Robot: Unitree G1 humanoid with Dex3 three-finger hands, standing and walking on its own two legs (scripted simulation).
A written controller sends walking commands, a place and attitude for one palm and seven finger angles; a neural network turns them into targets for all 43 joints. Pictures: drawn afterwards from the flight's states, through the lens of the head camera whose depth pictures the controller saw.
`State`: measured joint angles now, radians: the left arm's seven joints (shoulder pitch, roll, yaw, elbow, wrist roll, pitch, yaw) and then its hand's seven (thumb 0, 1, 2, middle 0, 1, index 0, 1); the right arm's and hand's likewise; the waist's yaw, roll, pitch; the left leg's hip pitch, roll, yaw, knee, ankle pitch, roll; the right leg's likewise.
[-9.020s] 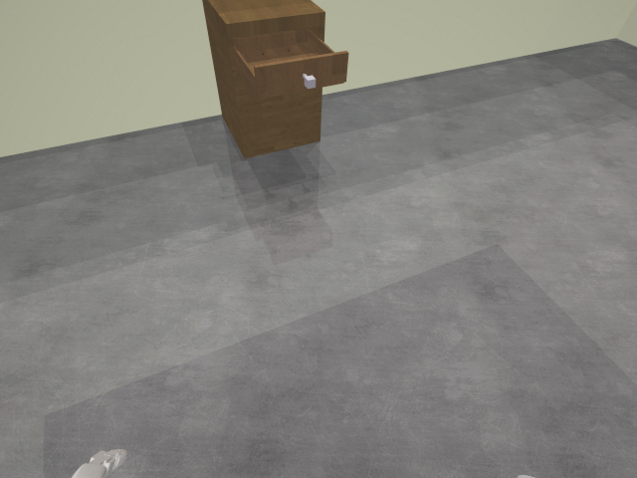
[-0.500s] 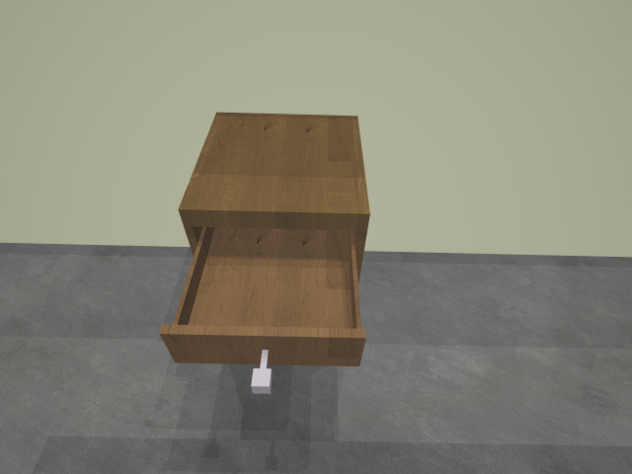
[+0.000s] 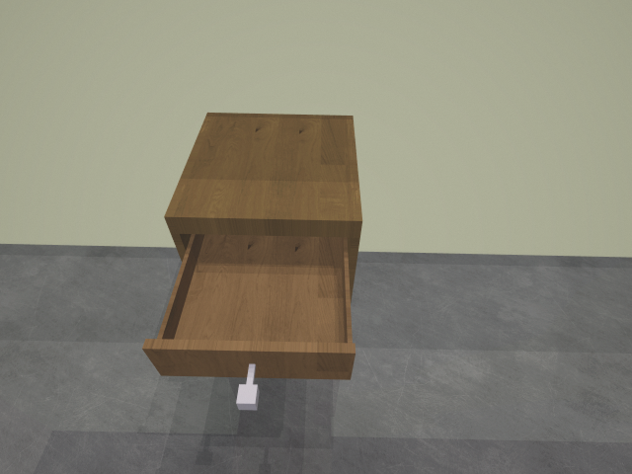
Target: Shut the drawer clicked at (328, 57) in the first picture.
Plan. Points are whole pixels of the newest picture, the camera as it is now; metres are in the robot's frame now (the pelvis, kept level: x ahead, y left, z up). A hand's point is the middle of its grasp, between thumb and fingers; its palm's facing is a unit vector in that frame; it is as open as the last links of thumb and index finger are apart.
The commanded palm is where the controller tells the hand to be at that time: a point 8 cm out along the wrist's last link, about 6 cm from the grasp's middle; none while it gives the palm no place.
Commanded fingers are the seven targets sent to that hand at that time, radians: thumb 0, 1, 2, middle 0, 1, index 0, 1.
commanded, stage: look again from close up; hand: left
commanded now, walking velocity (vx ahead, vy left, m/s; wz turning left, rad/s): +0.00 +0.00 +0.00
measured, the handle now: (249, 386) +0.32 +0.14 -0.24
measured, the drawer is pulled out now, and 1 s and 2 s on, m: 0.28 0.28 0.28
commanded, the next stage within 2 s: raise the hand and make a fist in 0.12 s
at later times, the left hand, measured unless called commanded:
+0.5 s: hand (238, 413) +0.20 +0.11 -0.02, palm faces +0.10 -0.99 +0.04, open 6.7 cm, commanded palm +0.10 +0.18 -0.09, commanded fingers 0.00 0.90 0.90 -0.50 -0.62 -0.50 -0.62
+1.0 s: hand out of the picture +0.15 +0.09 -0.12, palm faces -0.15 -0.99 +0.03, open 4.1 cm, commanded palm +0.10 +0.17 -0.11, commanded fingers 0.00 0.90 0.90 -1.00 -1.17 -1.00 -1.17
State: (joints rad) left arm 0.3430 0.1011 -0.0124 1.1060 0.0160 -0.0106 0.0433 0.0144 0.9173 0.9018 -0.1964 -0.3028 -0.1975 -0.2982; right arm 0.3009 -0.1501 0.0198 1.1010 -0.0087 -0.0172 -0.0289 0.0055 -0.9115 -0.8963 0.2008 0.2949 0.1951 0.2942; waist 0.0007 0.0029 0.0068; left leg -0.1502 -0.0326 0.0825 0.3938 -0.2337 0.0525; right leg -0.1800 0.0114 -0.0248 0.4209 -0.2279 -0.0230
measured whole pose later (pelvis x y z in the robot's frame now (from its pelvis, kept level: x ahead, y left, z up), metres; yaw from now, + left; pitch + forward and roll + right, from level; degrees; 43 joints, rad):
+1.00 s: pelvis -0.06 -0.05 -0.15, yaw +4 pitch +20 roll -1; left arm 0.38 0.17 0.00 -0.02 -0.22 -0.39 -0.33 0.02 0.90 0.90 -0.80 -0.96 -0.80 -0.96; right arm 0.14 -0.15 0.03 0.55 0.03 -0.17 -0.02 0.01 -0.90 -0.90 0.21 0.30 0.20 0.30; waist 0.01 0.03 -0.15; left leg -1.18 0.02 -0.03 1.40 -0.56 -0.02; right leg -1.16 0.01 -0.17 1.38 -0.57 -0.11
